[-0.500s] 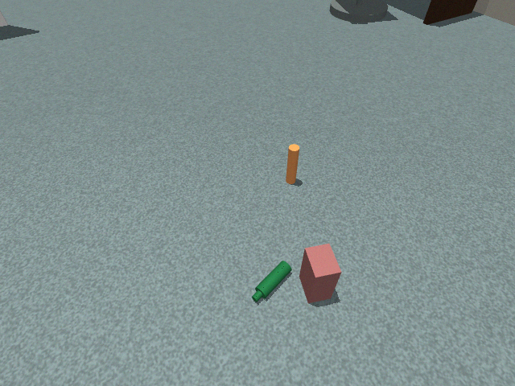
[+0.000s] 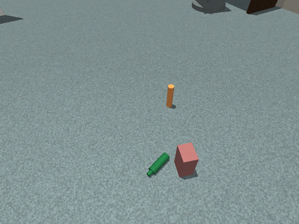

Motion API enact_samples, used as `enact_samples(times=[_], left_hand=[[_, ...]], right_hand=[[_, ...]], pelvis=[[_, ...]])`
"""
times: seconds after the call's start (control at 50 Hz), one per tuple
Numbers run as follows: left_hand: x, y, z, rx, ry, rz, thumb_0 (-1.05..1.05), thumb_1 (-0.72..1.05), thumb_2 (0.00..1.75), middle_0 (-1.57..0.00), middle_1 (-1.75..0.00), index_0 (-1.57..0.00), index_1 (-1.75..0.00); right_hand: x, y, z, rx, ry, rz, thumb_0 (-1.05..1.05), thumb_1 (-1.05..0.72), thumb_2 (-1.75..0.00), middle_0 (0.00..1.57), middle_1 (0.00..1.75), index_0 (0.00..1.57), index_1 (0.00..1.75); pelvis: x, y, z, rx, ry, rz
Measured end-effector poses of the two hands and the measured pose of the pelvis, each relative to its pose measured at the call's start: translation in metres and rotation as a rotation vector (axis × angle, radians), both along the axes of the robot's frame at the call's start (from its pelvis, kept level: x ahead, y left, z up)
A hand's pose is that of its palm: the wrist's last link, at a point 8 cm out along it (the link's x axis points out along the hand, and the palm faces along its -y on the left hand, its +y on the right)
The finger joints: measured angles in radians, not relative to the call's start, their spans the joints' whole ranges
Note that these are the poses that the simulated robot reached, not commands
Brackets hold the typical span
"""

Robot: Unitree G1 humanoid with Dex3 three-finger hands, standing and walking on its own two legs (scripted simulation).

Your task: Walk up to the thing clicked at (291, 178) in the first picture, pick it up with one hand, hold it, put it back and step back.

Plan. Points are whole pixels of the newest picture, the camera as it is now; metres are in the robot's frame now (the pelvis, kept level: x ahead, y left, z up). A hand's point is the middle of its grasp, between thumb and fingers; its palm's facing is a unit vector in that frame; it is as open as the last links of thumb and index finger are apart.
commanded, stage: stand
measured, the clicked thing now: (170, 96) +1.24 -0.15 -0.66
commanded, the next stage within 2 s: walk up in 0.62 s
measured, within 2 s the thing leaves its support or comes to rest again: neither
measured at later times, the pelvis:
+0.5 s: pelvis +0.00 +0.00 +0.00, yaw +0 degrees
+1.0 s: pelvis -0.02 +0.08 -0.01, yaw -25 degrees
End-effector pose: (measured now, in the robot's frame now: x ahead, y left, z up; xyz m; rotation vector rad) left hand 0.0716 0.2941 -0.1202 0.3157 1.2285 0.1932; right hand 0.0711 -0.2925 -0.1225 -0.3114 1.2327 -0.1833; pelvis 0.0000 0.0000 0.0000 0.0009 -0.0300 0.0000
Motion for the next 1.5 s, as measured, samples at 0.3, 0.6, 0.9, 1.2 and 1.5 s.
enact_samples(times=[0.3, 0.6, 0.9, 1.2, 1.5], left_hand=[[0.002, 0.000, 0.001, 0.003, -0.007, -0.001, 0.01, 0.91, 0.90, -0.20, -0.30, -0.21, -0.30], [-0.003, 0.000, 0.000, 0.001, 0.008, 0.004, 0.01, 0.91, 0.90, -0.20, -0.30, -0.21, -0.30], [0.054, 0.044, -0.010, 0.053, 0.021, -0.334, 0.01, 0.90, 0.90, -0.20, -0.30, -0.21, -0.30], [0.187, -0.010, 0.021, 0.038, -0.079, -0.752, 0.01, 0.91, 0.90, -0.20, -0.30, -0.20, -0.30], [0.241, -0.153, 0.026, -0.033, -0.231, -1.064, 0.01, 0.91, 0.90, -0.20, -0.30, -0.21, -0.30]], right_hand=[[0.001, -0.001, 0.001, -0.002, -0.004, -0.001, 0.00, -0.91, -0.90, 0.20, 0.30, 0.20, 0.30], [-0.005, -0.002, 0.001, -0.003, 0.009, -0.006, 0.00, -0.91, -0.90, 0.20, 0.30, 0.20, 0.30], [-0.043, 0.004, 0.024, -0.112, -0.211, -0.264, 0.00, -0.91, -0.90, 0.20, 0.30, 0.20, 0.30], [-0.215, 0.075, 0.026, -0.095, -0.088, -0.628, 0.01, -0.90, -0.90, 0.20, 0.30, 0.21, 0.30], [-0.274, 0.101, -0.005, -0.052, -0.094, -0.910, 0.01, -0.91, -0.90, 0.20, 0.30, 0.20, 0.30]], pelvis=[[0.001, -0.001, 0.000, 0.000, -0.001, 0.000], [0.001, -0.001, 0.001, 0.001, -0.002, -0.001], [-0.022, 0.060, -0.017, 0.003, 0.023, -0.340], [-0.011, 0.080, -0.007, -0.018, 0.023, -0.632], [0.001, 0.056, -0.021, -0.007, -0.001, -0.909]])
